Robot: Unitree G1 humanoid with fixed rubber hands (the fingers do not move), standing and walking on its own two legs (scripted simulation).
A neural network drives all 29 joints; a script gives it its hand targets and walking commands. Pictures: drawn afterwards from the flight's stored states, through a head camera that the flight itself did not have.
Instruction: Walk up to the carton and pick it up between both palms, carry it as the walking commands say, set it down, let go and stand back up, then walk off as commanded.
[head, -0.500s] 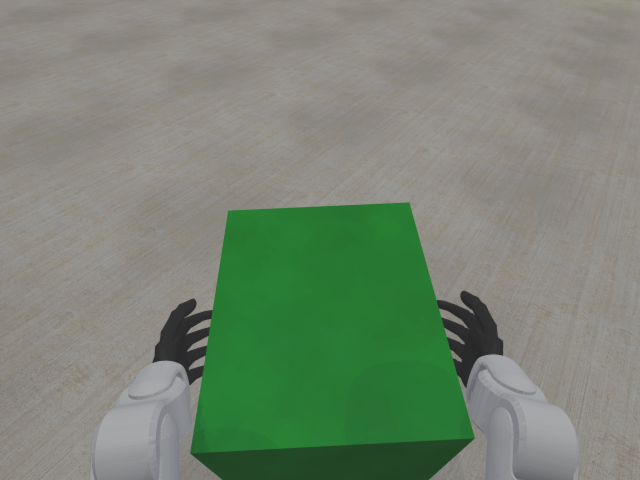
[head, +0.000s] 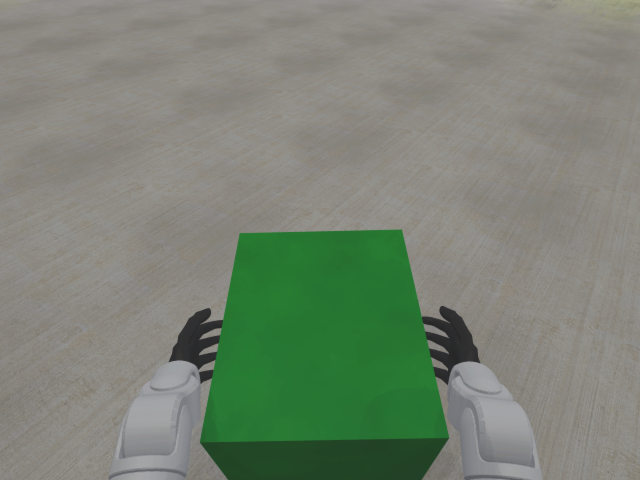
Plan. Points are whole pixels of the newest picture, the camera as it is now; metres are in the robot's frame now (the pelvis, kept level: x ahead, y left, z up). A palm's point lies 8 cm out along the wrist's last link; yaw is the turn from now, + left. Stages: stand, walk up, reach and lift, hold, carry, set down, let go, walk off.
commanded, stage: set down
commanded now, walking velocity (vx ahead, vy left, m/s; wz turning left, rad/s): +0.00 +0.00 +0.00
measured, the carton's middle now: (323, 360) +0.31 -0.01 -0.04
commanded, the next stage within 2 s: none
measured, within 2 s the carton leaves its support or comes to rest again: neither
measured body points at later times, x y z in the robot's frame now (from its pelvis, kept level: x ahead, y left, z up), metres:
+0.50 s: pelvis +0.02 +0.00 +0.00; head +0.06 -0.01 +0.45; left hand +0.33 +0.16 -0.03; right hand +0.33 -0.18 -0.01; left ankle +0.01 +0.11 -0.73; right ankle +0.05 -0.13 -0.73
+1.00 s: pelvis -0.03 +0.00 -0.03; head +0.15 +0.00 +0.38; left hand +0.33 +0.16 -0.12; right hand +0.33 -0.17 -0.10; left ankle +0.01 +0.11 -0.73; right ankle +0.05 -0.13 -0.73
